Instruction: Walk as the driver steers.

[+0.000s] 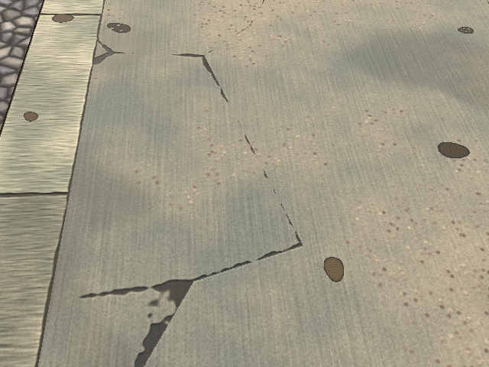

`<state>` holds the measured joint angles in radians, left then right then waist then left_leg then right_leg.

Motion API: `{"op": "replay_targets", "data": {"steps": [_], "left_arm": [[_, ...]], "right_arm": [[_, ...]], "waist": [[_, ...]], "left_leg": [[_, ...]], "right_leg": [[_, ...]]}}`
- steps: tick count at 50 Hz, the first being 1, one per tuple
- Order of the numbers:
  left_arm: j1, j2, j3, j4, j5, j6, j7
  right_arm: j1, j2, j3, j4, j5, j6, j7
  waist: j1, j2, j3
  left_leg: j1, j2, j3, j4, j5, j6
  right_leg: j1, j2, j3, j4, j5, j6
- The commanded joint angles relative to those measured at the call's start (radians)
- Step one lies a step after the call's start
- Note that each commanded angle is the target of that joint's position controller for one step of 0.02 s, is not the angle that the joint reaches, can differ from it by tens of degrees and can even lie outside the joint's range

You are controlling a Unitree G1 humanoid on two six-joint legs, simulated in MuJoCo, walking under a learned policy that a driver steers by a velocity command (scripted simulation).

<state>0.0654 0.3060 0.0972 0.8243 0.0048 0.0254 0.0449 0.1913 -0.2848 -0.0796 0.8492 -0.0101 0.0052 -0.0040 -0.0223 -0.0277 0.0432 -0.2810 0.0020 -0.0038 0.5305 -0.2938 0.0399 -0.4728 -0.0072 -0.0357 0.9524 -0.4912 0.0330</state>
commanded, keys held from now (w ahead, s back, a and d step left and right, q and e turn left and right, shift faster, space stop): q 0.08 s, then no key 0.28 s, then w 0.64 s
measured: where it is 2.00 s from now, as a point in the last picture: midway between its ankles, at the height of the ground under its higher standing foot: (202, 250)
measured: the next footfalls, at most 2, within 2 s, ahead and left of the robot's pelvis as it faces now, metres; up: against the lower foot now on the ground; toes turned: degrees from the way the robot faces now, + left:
right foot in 0.36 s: +0.08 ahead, -0.14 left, +0.00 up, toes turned +9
left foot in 0.70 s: +0.10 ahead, +0.13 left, +0.00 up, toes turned +10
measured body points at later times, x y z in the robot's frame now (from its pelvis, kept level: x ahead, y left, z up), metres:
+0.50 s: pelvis +0.03 -0.02 +0.00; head +0.05 -0.03 +0.45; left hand +0.09 +0.27 -0.11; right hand +0.20 -0.27 -0.12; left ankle -0.02 +0.09 -0.71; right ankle +0.04 -0.14 -0.74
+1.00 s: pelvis +0.18 +0.05 +0.01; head +0.20 +0.06 +0.46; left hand +0.33 +0.32 -0.10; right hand +0.20 -0.23 -0.12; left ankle +0.07 +0.13 -0.74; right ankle +0.36 -0.10 -0.68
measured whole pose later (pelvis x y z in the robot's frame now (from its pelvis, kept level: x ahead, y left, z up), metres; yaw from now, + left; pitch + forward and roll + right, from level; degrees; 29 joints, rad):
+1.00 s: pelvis +0.18 +0.05 +0.01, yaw +8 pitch +2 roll +0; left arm 0.07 0.29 0.06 0.83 -0.01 -0.08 -0.03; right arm 0.41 -0.24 -0.04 0.93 0.00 -0.08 0.00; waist -0.07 -0.04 0.01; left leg 0.03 -0.03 0.03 0.19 -0.26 0.04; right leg -0.66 -0.10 0.00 0.72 -0.02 0.00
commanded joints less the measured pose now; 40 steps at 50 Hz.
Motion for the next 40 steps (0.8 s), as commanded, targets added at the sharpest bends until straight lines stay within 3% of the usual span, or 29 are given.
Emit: {"op": "replay_targets", "data": {"steps": [1, 7, 12, 14, 16, 17, 18, 19, 20, 21, 22, 24, 27, 30, 32, 34, 35, 36, 37, 38, 39, 40], "left_arm": [[-0.038, 0.097, 0.026, -0.064, -0.001, -0.018, 0.011], [-0.041, 0.054, 0.012, -0.059, -0.012, -0.025, 0.005], [-0.038, 0.072, 0.008, -0.049, -0.018, -0.026, -0.011], [-0.026, 0.077, 0.008, -0.043, -0.019, -0.031, -0.017], [0.011, 0.065, 0.005, -0.026, -0.017, -0.04, -0.026], [0.037, 0.062, 0.003, -0.015, -0.011, -0.047, -0.032], [0.055, 0.101, 0.008, -0.012, 0.004, -0.051, -0.031], [0.075, 0.161, 0.014, -0.014, 0.018, -0.051, -0.03], [0.066, 0.12, -0.002, 0.009, 0.019, -0.05, -0.035], [0.058, 0.11, 0.0, 0.007, 0.002, -0.052, -0.039], [0.094, 0.144, 0.012, 0.019, -0.007, -0.051, -0.036], [0.15, 0.174, 0.018, 0.037, -0.007, -0.064, -0.025], [0.159, 0.134, 0.01, 0.042, -0.028, -0.082, -0.017], [0.141, 0.144, 0.015, 0.041, -0.031, -0.081, -0.021], [0.137, 0.157, 0.02, 0.042, -0.038, -0.074, -0.028], [0.145, 0.126, 0.009, 0.047, -0.037, -0.072, -0.035], [0.133, 0.081, -0.007, 0.044, -0.029, -0.077, -0.04], [0.096, -0.002, -0.033, 0.02, -0.008, -0.086, -0.048], [0.063, 0.006, -0.031, -0.043, -0.027, -0.109, -0.04], [0.06, 0.091, -0.011, -0.038, -0.047, -0.121, -0.038], [0.074, 0.113, -0.006, -0.03, -0.056, -0.127, -0.046], [0.091, 0.103, -0.006, -0.011, -0.048, -0.13, -0.048]], "right_arm": [[-0.038, -0.18, -0.043, -0.081, 0.027, -0.027, -0.016], [-0.009, -0.171, -0.039, -0.09, 0.021, -0.005, -0.037], [-0.045, -0.176, -0.03, -0.093, 0.005, 0.005, -0.028], [-0.057, -0.167, -0.023, -0.09, 0.006, 0.008, -0.024], [-0.083, -0.15, -0.01, -0.087, 0.015, 0.011, -0.026], [-0.078, -0.136, -0.002, -0.081, 0.019, 0.01, -0.027], [-0.045, -0.109, 0.009, -0.076, 0.006, 0.003, -0.028], [0.019, -0.07, 0.02, -0.069, -0.019, -0.006, -0.022], [0.013, -0.062, 0.022, -0.075, -0.008, -0.008, -0.021], [-0.039, -0.109, 0.013, -0.077, 0.001, -0.013, -0.019], [-0.1, -0.132, 0.003, -0.088, 0.015, -0.017, -0.017], [-0.149, -0.148, -0.009, -0.105, 0.028, -0.021, -0.013], [-0.133, -0.101, -0.007, -0.094, 0.035, -0.051, 0.0], [-0.137, -0.05, 0.007, -0.08, 0.029, -0.077, 0.015], [-0.085, -0.061, 0.002, -0.05, 0.033, -0.081, 0.019], [0.023, -0.081, -0.01, -0.003, 0.036, -0.073, 0.014], [0.109, -0.102, -0.02, 0.019, 0.043, -0.07, 0.006], [0.225, -0.176, -0.037, 0.034, 0.035, -0.071, -0.006], [0.284, -0.286, -0.06, 0.042, 0.02, -0.078, 0.008], [0.222, -0.211, -0.037, 0.028, 0.014, -0.094, 0.014], [0.165, -0.153, -0.02, 0.008, 0.012, -0.105, 0.016], [0.125, -0.132, -0.011, -0.006, 0.009, -0.111, 0.02]], "waist": [[0.018, 0.137, -0.131], [0.006, 0.158, -0.153], [-0.008, 0.191, -0.122], [-0.008, 0.194, -0.108], [0.024, 0.18, -0.097], [0.044, 0.158, -0.092], [0.032, 0.098, -0.119], [-0.017, -0.082, -0.17], [-0.024, -0.18, -0.167], [0.008, -0.166, -0.127], [0.049, -0.174, -0.073], [0.083, -0.185, 0.018], [0.071, -0.132, 0.02], [0.062, -0.131, -0.015], [0.032, -0.119, -0.033], [-0.016, -0.091, -0.055], [-0.058, -0.065, -0.074], [-0.102, 0.129, -0.1], [-0.108, 0.339, -0.1], [-0.079, 0.223, -0.027], [-0.05, 0.195, 0.024], [-0.03, 0.164, 0.031]], "left_leg": [[0.269, 0.252, -0.294, -0.151, 0.68, 0.184], [0.266, 0.207, -0.268, -0.152, 0.615, 0.177], [0.148, 0.203, -0.283, -0.157, 0.523, 0.183], [0.132, 0.201, -0.303, -0.141, 0.504, 0.18], [0.113, 0.177, -0.306, -0.105, 0.46, 0.152], [0.084, 0.15, -0.301, -0.092, 0.396, 0.117], [0.032, 0.106, -0.279, -0.057, 0.276, 0.064], [-0.043, -0.007, -0.177, 0.058, -0.012, 0.006], [-0.066, -0.036, -0.104, 0.063, -0.186, -0.031], [-0.075, -0.028, -0.055, 0.107, -0.189, -0.045], [-0.14, -0.043, -0.013, 0.171, -0.189, -0.044], [-0.276, 0.001, -0.043, 0.345, -0.25, -0.042], [-0.325, 0.04, -0.029, 0.308, -0.185, -0.026], [-0.131, 0.016, 0.032, 0.114, -0.094, -0.025], [0.025, -0.014, 0.079, -0.017, 0.042, -0.024], [0.22, -0.032, 0.088, -0.076, 0.088, -0.014], [0.338, 0.01, 0.03, -0.09, 0.063, 0.006], [0.453, 0.209, -0.246, -0.201, -0.056, 0.07], [0.49, 0.398, -0.652, -0.352, -0.297, 0.224], [0.432, 0.409, -0.673, -0.37, -0.399, 0.252], [0.399, 0.359, -0.572, -0.373, -0.371, 0.216], [0.366, 0.31, -0.475, -0.38, -0.264, 0.187]], "right_leg": [[-0.234, -0.011, 0.1, 0.155, 0.024, 0.02], [-0.133, 0.005, 0.088, -0.043, 0.157, 0.049], [0.044, -0.001, 0.069, -0.198, 0.154, 0.044], [0.094, 0.0, 0.061, -0.266, 0.144, 0.031], [0.188, 0.008, 0.045, -0.442, 0.243, 0.008], [0.274, 0.004, 0.048, -0.586, 0.398, -0.01], [0.387, -0.079, 0.131, -0.602, 0.567, -0.037], [0.483, -0.222, 0.27, -0.575, 0.744, -0.107], [0.41, -0.293, 0.363, -0.611, 0.532, -0.233], [0.376, -0.272, 0.392, -0.665, 0.212, -0.252], [0.37, -0.26, 0.422, -0.717, -0.014, -0.246], [0.363, -0.312, 0.51, -0.795, -0.149, -0.272], [0.417, -0.272, 0.423, -0.807, -0.062, -0.242], [0.334, -0.204, 0.281, -0.792, 0.095, -0.223], [0.259, -0.191, 0.233, -0.758, 0.129, -0.22], [0.145, -0.173, 0.207, -0.682, 0.104, -0.193], [0.061, -0.146, 0.174, -0.589, 0.089, -0.157], [-0.082, -0.053, 0.056, -0.256, 0.073, -0.084], [-0.306, 0.033, 0.03, -0.008, -0.078, -0.066], [-0.388, -0.044, 0.106, 0.148, -0.062, -0.082], [-0.421, -0.081, 0.117, 0.18, 0.047, -0.104], [-0.398, -0.105, 0.106, 0.174, 0.129, -0.109]]}}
